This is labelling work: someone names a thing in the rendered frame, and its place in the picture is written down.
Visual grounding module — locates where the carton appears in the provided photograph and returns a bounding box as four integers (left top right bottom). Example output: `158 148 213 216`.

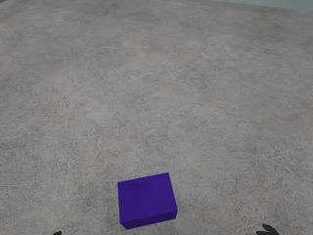
117 172 178 230

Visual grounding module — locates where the right robot hand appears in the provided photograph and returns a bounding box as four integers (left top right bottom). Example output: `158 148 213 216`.
255 223 280 235

